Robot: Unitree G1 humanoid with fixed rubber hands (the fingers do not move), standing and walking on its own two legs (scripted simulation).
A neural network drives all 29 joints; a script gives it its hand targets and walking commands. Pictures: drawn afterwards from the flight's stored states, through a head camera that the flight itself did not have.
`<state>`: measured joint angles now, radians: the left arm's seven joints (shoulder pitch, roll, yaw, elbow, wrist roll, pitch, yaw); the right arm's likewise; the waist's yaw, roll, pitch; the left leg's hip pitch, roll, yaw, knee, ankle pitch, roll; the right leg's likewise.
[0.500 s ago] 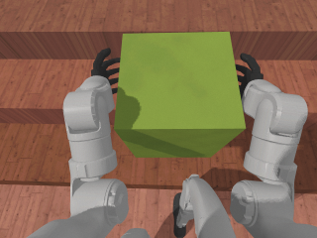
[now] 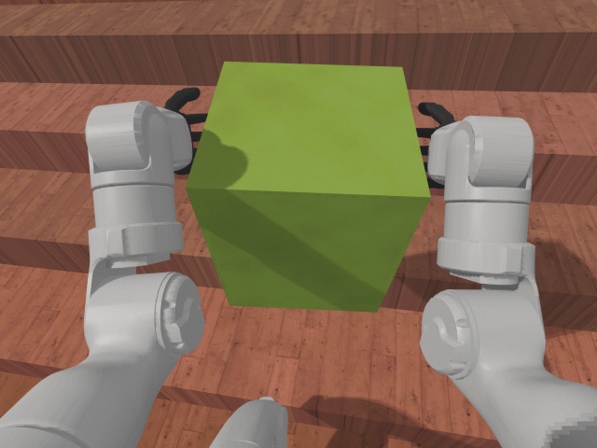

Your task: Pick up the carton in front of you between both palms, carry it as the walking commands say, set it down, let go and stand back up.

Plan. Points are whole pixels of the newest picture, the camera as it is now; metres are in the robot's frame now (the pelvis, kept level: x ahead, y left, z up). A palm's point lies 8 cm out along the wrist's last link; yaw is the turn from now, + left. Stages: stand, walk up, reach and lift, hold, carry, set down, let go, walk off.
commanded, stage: carry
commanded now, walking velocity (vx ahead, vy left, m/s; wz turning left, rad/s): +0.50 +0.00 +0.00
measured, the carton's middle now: (307, 198) +0.39 +0.02 +0.14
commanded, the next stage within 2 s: none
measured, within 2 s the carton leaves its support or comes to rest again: neither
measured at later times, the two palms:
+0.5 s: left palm out of the picture +0.70 +0.05 +0.32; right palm out of the picture +0.69 -0.25 +0.30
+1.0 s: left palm out of the picture +1.03 +0.00 +0.56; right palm out of the picture +1.03 -0.30 +0.58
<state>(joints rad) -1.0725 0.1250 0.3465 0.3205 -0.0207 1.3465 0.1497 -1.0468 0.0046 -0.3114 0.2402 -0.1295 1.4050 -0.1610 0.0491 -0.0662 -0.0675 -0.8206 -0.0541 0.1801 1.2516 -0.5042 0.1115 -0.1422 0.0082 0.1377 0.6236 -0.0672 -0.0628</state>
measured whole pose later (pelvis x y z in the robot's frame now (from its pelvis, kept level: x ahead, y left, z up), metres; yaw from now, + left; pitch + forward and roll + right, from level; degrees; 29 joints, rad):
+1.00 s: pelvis +0.64 -0.14 +0.41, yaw -7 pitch +2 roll -4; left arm -0.84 -0.07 0.24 -0.03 0.12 1.29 0.16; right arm -0.89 -0.07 -0.32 0.07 -0.03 1.31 -0.09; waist 0.10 0.01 0.10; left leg -0.74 -0.10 -0.13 1.96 -0.23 0.09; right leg -0.57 0.06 -0.21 0.85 -0.33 -0.13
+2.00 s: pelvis +1.16 -0.14 +0.73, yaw -4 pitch +1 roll -4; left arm -0.92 -0.03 0.21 0.08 0.04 1.36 0.24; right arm -0.95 -0.03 -0.41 0.09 -0.14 1.36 -0.09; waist 0.15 0.05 0.15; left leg -0.62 -0.03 -0.08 1.59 -0.21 0.08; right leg -0.69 -0.01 -0.23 0.88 -0.21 -0.10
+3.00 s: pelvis +1.36 -0.17 +0.80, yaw -5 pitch +6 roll +0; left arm -0.92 0.00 0.23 0.32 0.09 1.40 0.20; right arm -0.90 -0.05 -0.27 0.30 -0.07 1.34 -0.16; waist 0.03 0.00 -0.16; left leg -0.51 0.02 0.09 1.08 -0.51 0.08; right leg -0.22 0.02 -0.04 0.51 -0.40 -0.06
